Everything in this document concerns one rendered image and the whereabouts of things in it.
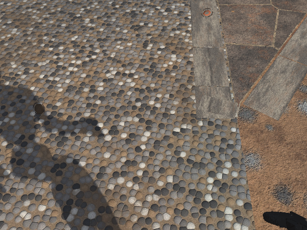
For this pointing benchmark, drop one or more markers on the right robot hand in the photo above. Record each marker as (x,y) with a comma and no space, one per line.
(291,221)

